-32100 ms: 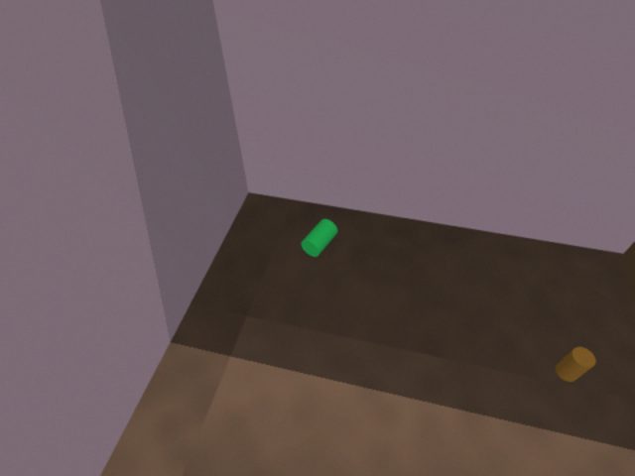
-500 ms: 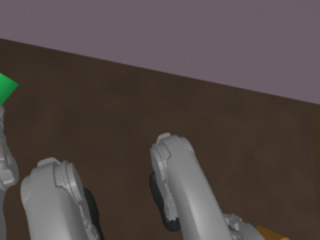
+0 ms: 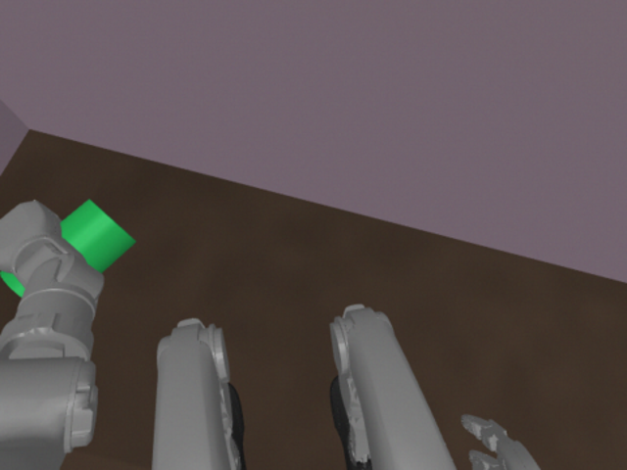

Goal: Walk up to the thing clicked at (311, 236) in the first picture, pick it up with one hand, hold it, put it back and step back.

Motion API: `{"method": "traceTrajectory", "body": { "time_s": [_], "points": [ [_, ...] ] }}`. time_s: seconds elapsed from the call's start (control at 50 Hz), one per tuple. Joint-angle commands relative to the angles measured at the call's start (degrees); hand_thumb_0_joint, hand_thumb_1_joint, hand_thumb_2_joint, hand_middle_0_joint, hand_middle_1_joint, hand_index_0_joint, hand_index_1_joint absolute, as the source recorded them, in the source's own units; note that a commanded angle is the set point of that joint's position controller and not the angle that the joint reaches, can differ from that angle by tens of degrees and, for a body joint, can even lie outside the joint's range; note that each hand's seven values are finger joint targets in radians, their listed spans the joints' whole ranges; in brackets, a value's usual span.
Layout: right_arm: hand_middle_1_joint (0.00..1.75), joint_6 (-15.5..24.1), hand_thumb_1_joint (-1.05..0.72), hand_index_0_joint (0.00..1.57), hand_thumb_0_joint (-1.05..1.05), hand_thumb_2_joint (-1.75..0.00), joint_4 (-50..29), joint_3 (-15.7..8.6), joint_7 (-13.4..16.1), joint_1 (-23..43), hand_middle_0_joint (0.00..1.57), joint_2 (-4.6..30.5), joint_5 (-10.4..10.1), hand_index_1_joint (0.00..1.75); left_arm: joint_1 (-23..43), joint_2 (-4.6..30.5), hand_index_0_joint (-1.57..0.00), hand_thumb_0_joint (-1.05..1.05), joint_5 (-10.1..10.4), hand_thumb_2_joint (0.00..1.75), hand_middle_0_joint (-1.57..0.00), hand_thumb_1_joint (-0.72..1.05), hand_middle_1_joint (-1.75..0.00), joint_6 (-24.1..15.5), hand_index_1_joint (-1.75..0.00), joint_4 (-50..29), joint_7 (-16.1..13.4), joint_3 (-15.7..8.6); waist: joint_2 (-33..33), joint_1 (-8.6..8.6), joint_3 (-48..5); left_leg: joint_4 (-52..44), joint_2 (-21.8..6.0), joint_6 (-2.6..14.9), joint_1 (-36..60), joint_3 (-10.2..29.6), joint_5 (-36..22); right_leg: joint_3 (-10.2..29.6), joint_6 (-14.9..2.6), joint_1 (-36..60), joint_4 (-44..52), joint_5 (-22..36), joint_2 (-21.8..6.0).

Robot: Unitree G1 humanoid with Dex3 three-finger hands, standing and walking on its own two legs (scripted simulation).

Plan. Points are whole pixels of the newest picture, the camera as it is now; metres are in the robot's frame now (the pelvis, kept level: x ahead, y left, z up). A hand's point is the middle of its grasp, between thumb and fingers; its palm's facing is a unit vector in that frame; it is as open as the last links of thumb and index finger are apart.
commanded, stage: lift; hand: left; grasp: from above
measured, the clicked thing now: (73, 255) +0.42 +0.32 -0.14
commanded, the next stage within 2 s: hold in 0.96 s
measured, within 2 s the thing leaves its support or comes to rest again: neither
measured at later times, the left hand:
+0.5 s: hand out of the picture +0.38 +0.29 +0.12, palm faces -0.27 -0.37 -0.89, open 11.0 cm
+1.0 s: hand out of the picture +0.39 +0.27 +0.21, palm faces -0.22 -0.41 -0.88, open 10.8 cm
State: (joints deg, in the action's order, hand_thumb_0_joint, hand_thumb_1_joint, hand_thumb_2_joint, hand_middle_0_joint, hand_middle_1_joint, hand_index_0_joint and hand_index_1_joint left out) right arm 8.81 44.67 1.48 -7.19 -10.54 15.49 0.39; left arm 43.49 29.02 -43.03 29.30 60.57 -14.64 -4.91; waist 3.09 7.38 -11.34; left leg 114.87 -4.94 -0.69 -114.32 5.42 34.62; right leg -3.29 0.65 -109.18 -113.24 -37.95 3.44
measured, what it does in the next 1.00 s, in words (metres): rises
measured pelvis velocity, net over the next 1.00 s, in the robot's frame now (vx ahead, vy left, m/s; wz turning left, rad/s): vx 0.08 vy -0.01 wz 0.10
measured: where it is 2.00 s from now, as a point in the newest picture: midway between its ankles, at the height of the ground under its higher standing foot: (294, 454)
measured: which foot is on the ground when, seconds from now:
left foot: down 0.00-1.00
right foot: down 0.00-1.00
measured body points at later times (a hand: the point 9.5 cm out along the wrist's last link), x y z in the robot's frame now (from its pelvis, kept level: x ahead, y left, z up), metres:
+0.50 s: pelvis +0.05 -0.01 +0.20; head +0.14 +0.02 +0.64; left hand +0.39 +0.30 +0.17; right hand +0.17 -0.26 +0.08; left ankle +0.10 +0.13 -0.42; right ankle +0.09 -0.12 -0.42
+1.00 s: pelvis +0.08 -0.01 +0.28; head +0.14 +0.00 +0.73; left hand +0.40 +0.29 +0.26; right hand +0.17 -0.26 +0.15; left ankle +0.09 +0.13 -0.42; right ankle +0.09 -0.12 -0.42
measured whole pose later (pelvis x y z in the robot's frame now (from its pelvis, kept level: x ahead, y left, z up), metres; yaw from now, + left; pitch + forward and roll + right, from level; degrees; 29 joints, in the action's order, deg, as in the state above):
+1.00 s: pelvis +0.08 -0.01 +0.28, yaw +6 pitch +13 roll -1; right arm 9.2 49.5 1.0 -1.3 -15.7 15.2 -2.0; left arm 36.3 14.1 -33.8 41.3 63.5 -20.7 3.1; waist 1.5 4.9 -6.7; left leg 48.4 -3.6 -1.7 -40.9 0.3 20.7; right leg -0.7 -0.6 -37.3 -47.7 -23.5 1.5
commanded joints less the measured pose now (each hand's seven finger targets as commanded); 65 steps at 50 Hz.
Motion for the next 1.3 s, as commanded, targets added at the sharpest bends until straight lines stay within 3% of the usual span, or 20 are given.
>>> {"method": "traceTrajectory", "body": {
  "time_s": [0.0, 0.08, 0.1, 0.12, 0.16, 0.28, 0.42, 0.46, 0.52, 0.56, 0.58, 0.66, 0.72, 0.76, 0.82, 0.94, 1.0, 1.02, 1.08, 1.28],
  "points": [
    [0.30, 1.96, -0.90, 0.20, 0.00, -0.90, -2.64, -3.83, 3.71, -6.15, 0.20, 11.07, -1.29, 0.30, 21.70, 15.18, -0.93, 0.00, -1.62, 0.74, -0.91, 0.51, -0.74, 1.50, -0.72, -17.41, -2.92, 1.93, 11.28, 0.41, -34.16, -22.37, 2.18, 0.76, 38.02, -0.56, 3.33, -1.46, -2.78, 17.89, 22.80, -0.99, 1.72],
    [0.30, 2.02, -0.90, 0.20, 0.00, -0.90, -2.60, -3.46, 6.10, -4.76, 0.20, 9.99, -2.38, 0.30, 16.09, 11.85, -0.92, 0.00, -1.23, 0.73, -0.90, 0.50, -0.75, 3.08, -0.73, -20.18, -2.03, 4.76, 10.65, -0.19, -32.83, -27.94, 2.36, 0.66, 44.12, -1.85, 0.72, -0.59, -2.64, 25.66, 28.77, 1.43, 1.61],
    [0.30, 1.93, -0.90, 0.20, 0.00, -0.90, -2.59, -3.42, 6.65, -4.61, 0.20, 10.04, -2.63, 0.30, 15.03, 12.86, -0.92, 0.00, -1.42, 0.74, -0.91, 0.50, -0.73, 3.26, -0.72, -22.16, -1.92, 4.37, 10.36, -1.03, -33.58, -29.02, 2.55, 0.82, 45.89, -2.49, -0.52, -0.01, -2.59, 28.53, 30.56, 2.49, 1.52],
    [0.30, 1.82, -0.91, 0.20, 0.00, -0.90, -2.40, -3.30, 7.15, -4.18, 0.20, 9.84, -2.87, 0.30, 14.00, 13.10, -1.00, 0.00, -1.60, 0.82, -0.99, 0.58, -0.71, 3.66, -0.73, -22.23, -1.79, 4.59, 10.09, -0.99, -32.96, -30.43, 2.70, 0.88, 47.23, -2.67, -1.47, 0.19, -2.49, 30.59, 32.17, 3.44, 1.42],
    [0.30, 1.74, -0.90, 0.20, 0.00, -0.90, -2.05, -3.12, 8.08, -3.64, 0.20, 9.28, -3.13, 0.30, 13.75, 11.24, -0.92, 0.00, -1.23, 0.74, -0.92, 0.50, -0.72, 3.95, -0.72, -23.16, -1.47, 5.89, 9.39, -0.52, -31.41, -33.42, 2.75, 1.00, 50.08, -2.75, -2.80, 0.18, -2.31, 34.07, 35.18, 5.18, 1.26],
    [0.30, 2.09, -0.91, 0.20, 0.00, -0.90, -0.77, -2.99, 9.85, -3.60, 0.20, 8.38, -3.88, 0.30, 9.68, 7.92, -1.03, 0.00, -0.65, 0.82, -1.05, 0.64, -0.72, 5.12, -0.74, -19.35, -2.10, 6.96, 6.01, -1.45, -26.54, -42.36, 2.81, 1.25, 59.42, -3.17, -7.55, 0.33, -1.99, 45.24, 44.38, 10.15, 0.89],
    [0.30, 3.19, -0.90, 0.20, 0.00, -0.90, 1.24, -2.53, 10.49, -4.91, 0.20, 7.06, -3.55, 0.30, 13.04, 0.99, -1.06, 0.00, 2.91, 0.79, -1.05, 0.69, -0.76, 6.98, -0.76, -11.13, -4.29, 9.04, 3.38, -0.66, -19.44, -50.79, 3.05, 1.20, 66.66, -4.54, -12.83, 0.61, -1.53, 55.07, 53.70, 15.83, 0.42],
    [0.30, 3.39, -0.90, 0.20, 0.00, -0.90, 1.28, -2.58, 10.40, -5.29, 0.20, 7.27, -3.38, 0.30, 13.15, 1.31, -1.06, 0.00, 3.13, 0.76, -1.05, 0.68, -0.74, 7.79, -0.74, -8.76, -5.87, 8.07, 3.69, -1.58, -19.37, -52.95, 3.24, 1.02, 69.55, -4.99, -15.45, 0.62, -1.53, 58.27, 55.48, 18.61, 0.17],
    [0.30, 3.61, -0.90, 0.20, 0.00, -0.90, 1.81, -2.19, 10.02, -6.33, 0.20, 7.32, -2.83, 0.30, 14.38, -2.05, -1.06, 0.00, 4.30, 0.76, -1.05, 0.69, -0.76, 8.92, -0.75, -4.36, -7.90, 8.74, 2.35, -0.71, -18.32, -55.52, 3.54, 1.17, 72.62, -5.71, -19.30, 0.55, -1.23, 61.59, 58.25, 23.12, 0.08],
    [0.30, 3.71, -0.89, 0.20, 0.00, -0.90, 1.74, -2.47, 9.67, -6.67, 0.20, 7.67, -2.45, 0.30, 18.07, 0.06, -1.01, 0.00, 5.75, 0.71, -1.00, 0.64, -0.78, 9.44, -0.74, -5.52, -9.34, 6.91, 5.07, -2.04, -20.46, -57.13, 3.52, 0.73, 76.75, -6.16, -23.45, 0.41, -1.41, 64.67, 59.50, 26.61, -0.07],
    [0.30, 3.70, -0.90, 0.20, 0.00, -0.90, 1.92, -2.26, 9.52, -6.80, 0.20, 7.24, -2.32, 0.30, 17.96, -2.43, -1.04, 0.00, 7.20, 0.77, -1.03, 0.66, -0.76, 9.89, -0.76, -3.98, -9.82, 7.54, 3.91, -1.25, -19.41, -57.69, 3.46, 0.88, 77.12, -6.10, -24.64, 0.36, -1.14, 65.50, 60.29, 28.19, -0.12],
    [0.30, 3.10, -0.89, 0.20, 0.00, -0.90, 1.54, -2.12, 8.50, -7.00, 0.20, 7.91, -2.10, 0.30, 19.07, 0.62, -1.08, 0.00, 8.31, 0.79, -1.08, 0.72, -0.73, 11.33, -0.73, -3.85, -11.30, 5.59, 2.38, -2.44, -22.43, -59.61, 3.93, 1.08, 79.80, -6.85, -29.96, 1.27, -0.46, 72.84, 62.68, 36.80, -0.55],
    [0.30, 2.72, -0.89, 0.20, 0.00, -0.90, 1.83, -2.62, 7.54, -8.16, 0.20, 8.17, -2.03, 0.30, 20.00, 0.21, -1.07, 0.00, 7.79, 0.74, -1.07, 0.73, -0.70, 11.95, -0.70, -6.58, -10.79, 6.07, 1.82, -2.54, -24.88, -61.58, 4.24, 1.18, 82.53, -6.84, -33.20, 1.68, -0.08, 77.55, 64.05, 43.26, -0.82],
    [0.30, 2.26, -0.89, 0.20, 0.00, -0.89, 1.99, -2.60, 6.93, -8.45, 0.20, 8.10, -2.05, 0.30, 15.60, -0.75, -1.06, 0.00, 6.95, 0.67, -1.05, 0.71, -0.65, 12.70, -0.64, -3.16, -10.27, 6.58, -0.55, -2.37, -22.49, -63.05, 4.42, 1.43, 82.34, -6.91, -33.08, 1.80, 0.09, 78.67, 65.47, 44.33, -0.88],
    [0.30, 2.31, -0.89, 0.20, 0.00, -0.89, 1.46, -2.84, 6.55, -8.34, 0.20, 8.05, -2.14, 0.30, 15.51, -0.77, -1.08, 0.00, 5.71, 0.65, -1.07, 0.73, -0.64, 12.52, -0.63, -3.87, -9.54, 7.24, -0.57, -2.63, -19.63, -66.43, 4.69, 1.36, 83.28, -7.25, -30.99, 2.09, 0.10, 80.58, 68.55, 40.36, -0.96],
    [0.30, 2.55, -0.89, 0.20, 0.00, -0.89, 0.29, -3.10, 5.99, -7.13, 0.20, 7.68, -2.47, 0.30, 13.77, -2.28, -1.08, 0.00, 6.24, 0.60, -1.06, 0.74, -0.66, 12.56, -0.64, -6.85, -8.28, 8.40, 1.30, -3.63, -16.37, -72.03, 5.05, 0.90, 88.62, -7.78, -29.69, 2.34, -0.41, 83.25, 73.50, 35.00, -0.79],
    [0.30, 2.80, -0.89, 0.20, 0.00, -0.89, 0.01, -2.80, 6.06, -6.55, 0.20, 7.73, -2.56, 0.30, 14.54, -4.44, -1.06, 0.00, 5.99, 0.56, -1.03, 0.72, -0.67, 12.66, -0.64, -6.13, -8.19, 10.15, -0.57, -2.95, -12.53, -74.64, 4.87, 0.90, 89.85, -7.22, -27.16, 2.05, -0.61, 82.68, 75.70, 31.37, -0.68],
    [0.30, 2.89, -0.89, 0.20, 0.00, -0.89, 0.22, -2.87, 6.00, -6.56, 0.20, 7.97, -2.55, 0.30, 14.60, -2.47, -1.03, 0.00, 5.60, 0.55, -1.00, 0.68, -0.66, 12.60, -0.64, -5.99, -8.50, 8.97, -0.32, -3.41, -12.46, -75.27, 4.90, 0.82, 89.83, -7.38, -26.59, 2.19, -0.75, 82.65, 76.00, 30.49, -0.68],
    [0.30, 3.40, -0.90, 0.20, 0.00, -0.89, 0.10, -2.68, 5.86, -6.17, 0.20, 7.90, -2.55, 0.30, 16.87, -5.02, -1.02, 0.00, 6.58, 0.53, -1.00, 0.67, -0.64, 12.39, -0.62, -5.68, -8.80, 10.15, -1.46, -3.10, -11.02, -76.92, 4.82, 0.81, 91.24, -7.12, -25.64, 2.26, -0.76, 83.45, 77.34, 29.74, -0.77],
    [0.30, 3.60, -0.90, 0.20, 0.00, -0.90, -0.36, -2.77, 4.37, -4.36, 0.20, 8.35, -2.54, 0.30, 19.08, -4.93, -1.00, 0.00, 5.99, 0.54, -0.99, 0.64, -0.61, 13.18, -0.60, -7.12, -9.35, 10.41, -0.15, -3.85, -13.01, -78.80, 4.94, 0.59, 95.99, -7.63, -28.32, 2.50, -0.92, 86.54, 78.42, 32.24, -1.30]
  ]
}}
